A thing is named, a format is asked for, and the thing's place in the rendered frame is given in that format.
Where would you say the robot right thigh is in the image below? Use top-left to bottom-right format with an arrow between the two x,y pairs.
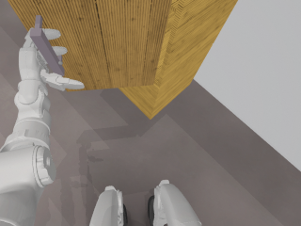
154,184 -> 202,226

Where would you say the left robot hand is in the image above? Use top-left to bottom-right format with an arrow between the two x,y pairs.
19,27 -> 85,91

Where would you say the cupboard door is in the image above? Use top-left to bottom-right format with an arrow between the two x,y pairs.
8,0 -> 172,92

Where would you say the robot left shin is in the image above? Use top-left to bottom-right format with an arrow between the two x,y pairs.
99,186 -> 124,226

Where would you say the robot left forearm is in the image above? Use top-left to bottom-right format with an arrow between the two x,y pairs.
0,79 -> 52,153

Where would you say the left robot upper arm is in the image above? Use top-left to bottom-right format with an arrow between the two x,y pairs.
0,145 -> 56,226

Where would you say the handle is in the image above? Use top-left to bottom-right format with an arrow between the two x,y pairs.
29,15 -> 65,76

